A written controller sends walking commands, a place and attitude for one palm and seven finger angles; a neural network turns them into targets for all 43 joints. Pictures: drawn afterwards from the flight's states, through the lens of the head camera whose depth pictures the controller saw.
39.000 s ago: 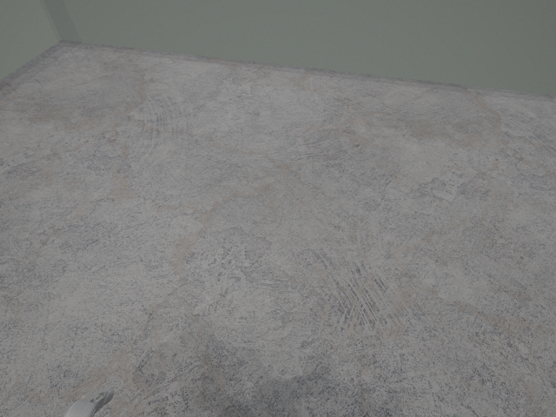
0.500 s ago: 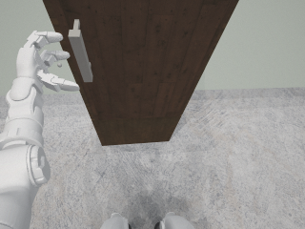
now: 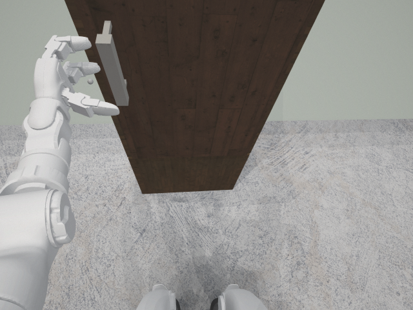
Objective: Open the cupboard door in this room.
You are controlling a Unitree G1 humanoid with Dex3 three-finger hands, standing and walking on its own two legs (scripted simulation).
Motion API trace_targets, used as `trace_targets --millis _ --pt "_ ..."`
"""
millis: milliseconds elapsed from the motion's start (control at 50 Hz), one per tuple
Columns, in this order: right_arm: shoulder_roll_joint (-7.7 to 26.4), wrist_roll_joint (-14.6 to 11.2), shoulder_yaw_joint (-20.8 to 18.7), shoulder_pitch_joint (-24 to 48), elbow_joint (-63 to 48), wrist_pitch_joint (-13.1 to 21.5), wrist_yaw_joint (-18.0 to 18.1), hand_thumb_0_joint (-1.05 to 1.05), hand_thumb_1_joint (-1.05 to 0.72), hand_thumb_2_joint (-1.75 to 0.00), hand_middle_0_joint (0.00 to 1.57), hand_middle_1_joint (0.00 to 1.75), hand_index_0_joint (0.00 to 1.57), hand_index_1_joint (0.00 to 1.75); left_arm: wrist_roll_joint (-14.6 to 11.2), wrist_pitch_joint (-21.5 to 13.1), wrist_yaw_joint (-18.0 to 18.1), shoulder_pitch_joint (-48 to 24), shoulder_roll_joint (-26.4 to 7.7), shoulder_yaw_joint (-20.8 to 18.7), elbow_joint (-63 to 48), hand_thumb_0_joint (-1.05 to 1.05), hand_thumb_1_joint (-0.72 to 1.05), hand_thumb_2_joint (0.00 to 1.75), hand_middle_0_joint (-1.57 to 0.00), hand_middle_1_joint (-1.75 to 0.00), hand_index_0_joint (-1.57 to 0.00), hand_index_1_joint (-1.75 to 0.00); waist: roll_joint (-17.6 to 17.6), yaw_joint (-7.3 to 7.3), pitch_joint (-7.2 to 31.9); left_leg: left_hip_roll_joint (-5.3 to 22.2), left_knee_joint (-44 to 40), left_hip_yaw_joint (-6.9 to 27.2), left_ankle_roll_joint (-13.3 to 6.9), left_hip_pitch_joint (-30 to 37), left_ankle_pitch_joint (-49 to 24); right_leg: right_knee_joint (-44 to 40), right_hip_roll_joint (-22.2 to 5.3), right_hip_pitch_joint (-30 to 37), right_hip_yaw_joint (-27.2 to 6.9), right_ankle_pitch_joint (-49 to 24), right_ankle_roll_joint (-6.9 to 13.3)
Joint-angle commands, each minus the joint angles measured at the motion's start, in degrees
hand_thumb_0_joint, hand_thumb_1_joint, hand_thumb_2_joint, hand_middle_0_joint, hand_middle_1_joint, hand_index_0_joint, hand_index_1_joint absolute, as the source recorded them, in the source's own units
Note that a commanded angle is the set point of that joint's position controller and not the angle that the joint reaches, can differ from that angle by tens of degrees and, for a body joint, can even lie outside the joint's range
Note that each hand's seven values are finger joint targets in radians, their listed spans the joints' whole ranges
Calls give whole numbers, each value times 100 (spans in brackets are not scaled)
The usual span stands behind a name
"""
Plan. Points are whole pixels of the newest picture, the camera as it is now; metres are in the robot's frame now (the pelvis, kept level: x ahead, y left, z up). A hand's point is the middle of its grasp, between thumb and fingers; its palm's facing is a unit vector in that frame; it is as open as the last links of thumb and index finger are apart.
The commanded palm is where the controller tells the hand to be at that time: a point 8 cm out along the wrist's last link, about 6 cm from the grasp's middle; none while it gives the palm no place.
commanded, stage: slide the fingers in behind the handle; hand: left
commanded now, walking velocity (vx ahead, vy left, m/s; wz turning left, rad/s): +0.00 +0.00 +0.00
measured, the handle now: (115, 66) +0.55 +0.14 +0.10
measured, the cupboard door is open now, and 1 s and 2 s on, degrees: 0 0 0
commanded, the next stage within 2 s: move the hooked fingers beside the handle in 0.76 s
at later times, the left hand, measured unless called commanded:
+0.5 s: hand (96, 86) +0.50 +0.17 +0.10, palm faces +0.09 -1.00 -0.02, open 14.9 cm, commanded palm +0.49 +0.17 +0.10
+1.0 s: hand (96, 85) +0.51 +0.17 +0.10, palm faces +0.09 -1.00 -0.02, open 14.9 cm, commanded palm +0.49 +0.17 +0.10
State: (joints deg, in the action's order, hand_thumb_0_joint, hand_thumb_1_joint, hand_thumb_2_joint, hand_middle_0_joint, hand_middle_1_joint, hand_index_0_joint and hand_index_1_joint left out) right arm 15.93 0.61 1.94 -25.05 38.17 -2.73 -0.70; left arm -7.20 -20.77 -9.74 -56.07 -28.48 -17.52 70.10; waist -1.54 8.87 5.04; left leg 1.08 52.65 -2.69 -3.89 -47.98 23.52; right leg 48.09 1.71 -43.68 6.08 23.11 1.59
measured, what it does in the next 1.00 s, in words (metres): stands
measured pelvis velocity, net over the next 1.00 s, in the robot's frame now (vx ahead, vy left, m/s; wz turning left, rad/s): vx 0.01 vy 0.00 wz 0.05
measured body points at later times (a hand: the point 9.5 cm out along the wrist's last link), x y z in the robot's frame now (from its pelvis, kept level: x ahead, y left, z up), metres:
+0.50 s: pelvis +0.01 +0.00 +0.00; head +0.11 +0.02 +0.44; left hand +0.49 +0.23 +0.10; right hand +0.03 -0.26 -0.12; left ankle +0.01 +0.07 -0.69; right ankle -0.01 -0.11 -0.69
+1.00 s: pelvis +0.01 +0.00 +0.00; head +0.11 +0.02 +0.44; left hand +0.49 +0.23 +0.10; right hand +0.03 -0.27 -0.12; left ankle +0.01 +0.07 -0.69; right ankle -0.01 -0.11 -0.69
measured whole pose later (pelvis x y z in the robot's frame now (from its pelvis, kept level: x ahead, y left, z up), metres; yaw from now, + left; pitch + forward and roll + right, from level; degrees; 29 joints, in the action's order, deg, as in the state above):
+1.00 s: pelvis +0.01 +0.00 +0.00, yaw +3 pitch +18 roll -3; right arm 15.4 0.6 0.6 -22.4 41.1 -0.4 -2.2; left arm -9.9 -22.3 -3.5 -55.9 -22.2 -9.1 68.6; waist -1.9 5.9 5.3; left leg -0.4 52.5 -0.5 -3.4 -47.2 23.6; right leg 48.3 0.6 -42.1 7.9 24.4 1.9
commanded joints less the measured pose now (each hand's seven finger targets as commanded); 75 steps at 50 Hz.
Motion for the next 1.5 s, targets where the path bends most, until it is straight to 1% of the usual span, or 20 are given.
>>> trace_targets --millis 0,120,160,200,260,360,480,520,700,760,800,860,920,960,1020,1080,1140,1200,1360,1480 --pt "1029 -5 -405 -891 -219 161 44 0 -90 -90 20 30 20 30 28 -396 -216 -2967 -283 377 -1408 0 -50 30 -30 -120 -30 -120 -794 376 2664 133 -485 897 276 3059 -2361 -522 213 -142 -346 -1524 -3" --pt "1014 -11 -431 -846 -161 174 10 0 -90 -90 20 30 20 30 30 -392 -135 -2970 41 622 -1387 0 -50 30 -30 -120 -30 -120 -794 411 2451 115 -488 902 277 3019 -2260 -542 218 -245 -326 -1475 12" --pt "997 -1 -441 -809 -156 194 -12 0 -90 -90 20 30 20 30 17 -421 -110 -3050 274 812 -1530 0 -50 30 -30 -120 -30 -120 -851 451 2485 118 -504 917 280 3115 -2238 -555 217 -284 -320 -1448 8" --pt "1004 3 -457 -824 -144 205 -18 0 -90 -90 20 30 20 30 -3 -484 -94 -2958 144 682 -1697 0 -50 30 -30 -120 -30 -120 -941 356 2759 111 -443 907 295 3279 -2663 -507 209 -145 -333 -1714 20" --pt "942 -10 -462 -754 -141 213 -65 0 -90 -90 20 30 20 30 -41 -493 -93 -2912 619 1036 -1802 0 -50 30 -30 -120 -30 -120 -852 397 2704 120 -441 920 308 3360 -2796 -505 227 -149 -305 -1802 8" --pt "931 -9 -497 -689 -79 251 -95 0 -90 -90 20 30 20 30 -32 -527 7 -2981 1002 1322 -1856 0 -50 30 -30 -120 -30 -120 -862 431 2537 162 -472 1038 358 3490 -2732 -495 219 -418 -251 -1582 17" --pt "941 -14 -494 -702 13 292 -84 0 -90 -90 20 30 20 30 7 -519 122 -3165 1084 1400 -1667 0 -50 30 -30 -120 -30 -120 -510 534 2442 122 -465 1042 321 3347 -2660 -480 201 -381 -258 -1638 12" --pt "918 -10 -484 -660 30 318 -87 0 -90 -90 20 30 20 30 40 -530 135 -3380 1182 1501 -1685 0 -50 30 -30 -120 -30 -120 -669 544 2460 109 -476 1066 340 3371 -2554 -459 183 -469 -259 -1559 11" --pt "910 -10 -513 -634 25 343 -115 0 -90 -90 20 30 20 30 -47 -592 36 -3119 1159 1432 -1935 0 -50 30 -30 -120 -30 -120 -778 382 2963 130 -365 1092 393 3722 -3309 -398 194 -314 -254 -1864 15" --pt "902 -26 -487 -586 30 336 -116 0 -90 -90 20 30 20 30 -54 -540 47 -3193 1238 1506 -1766 0 -50 30 -30 -120 -30 -120 -672 456 2624 77 -421 1015 351 3420 -2831 -465 202 -299 -267 -1752 13" --pt "936 -33 -494 -613 38 329 -88 0 -90 -90 20 30 20 30 -31 -565 78 -3176 931 1281 -1787 0 -50 30 -30 -120 -30 -120 -575 413 2642 72 -436 1014 333 3352 -2798 -463 193 -205 -281 -1782 18" --pt "884 -31 -474 -563 32 354 -101 0 -90 -90 20 30 20 30 -13 -550 67 -3230 1379 1639 -1750 0 -50 30 -30 -120 -30 -120 -771 483 2470 99 -466 1064 366 3436 -2719 -471 187 -456 -248 -1599 19" --pt "957 -27 -485 -644 68 331 -76 0 -90 -90 20 30 20 30 40 -523 126 -3260 915 1307 -1522 0 -50 30 -30 -120 -30 -120 -635 465 2414 81 -496 1075 352 3264 -2484 -472 186 -428 -263 -1496 30" --pt "929 -26 -485 -624 67 358 -74 0 -90 -90 20 30 20 30 54 -518 107 -3441 1180 1537 -1579 0 -50 30 -30 -120 -30 -120 -604 569 2411 77 -501 1074 332 3266 -2309 -492 173 -492 -264 -1440 13" --pt "977 -12 -483 -692 97 351 -58 0 -90 -90 20 30 20 30 82 -533 110 -3401 751 1219 -1540 0 -50 30 -30 -120 -30 -120 -815 455 2654 87 -468 1115 370 3389 -2509 -431 168 -480 -271 -1469 43" --pt "953 -9 -476 -693 65 353 -53 0 -90 -90 20 30 20 30 57 -507 45 -3361 1004 1411 -1487 0 -50 30 -30 -120 -30 -120 -767 527 2616 93 -437 1122 353 3404 -2588 -438 167 -539 -263 -1491 31" --pt "1009 -16 -475 -720 72 328 -41 0 -90 -90 20 30 20 30 21 -470 28 -3273 560 1039 -1397 0 -50 30 -30 -120 -30 -120 -524 473 2642 60 -455 1035 311 3172 -2360 -489 180 -306 -292 -1527 18" --pt "972 -36 -451 -705 15 321 -30 0 -90 -90 20 30 20 30 -2 -509 -44 -3225 518 1034 -1559 0 -50 30 -30 -120 -30 -120 -766 401 2797 62 -442 1014 326 3308 -2710 -452 185 -221 -299 -1706 27" --pt "981 -65 -442 -657 -99 253 -24 0 -90 -90 20 30 20 30 -38 -549 -115 -2762 166 712 -1626 0 -50 30 -30 -120 -30 -120 -612 270 2655 58 -508 902 298 3138 -2633 -518 211 35 -309 -1773 19" --pt "978 -72 -424 -666 -147 209 15 0 -90 -90 20 30 20 30 -3 -526 -130 -2865 79 680 -1538 0 -50 30 -30 -120 -30 -120 -638 350 2415 48 -516 872 262 3012 -2497 -525 207 -78 -325 -1683 8"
